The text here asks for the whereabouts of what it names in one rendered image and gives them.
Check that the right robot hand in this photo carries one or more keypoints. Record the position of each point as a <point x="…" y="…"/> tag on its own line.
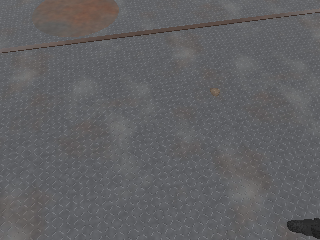
<point x="306" y="227"/>

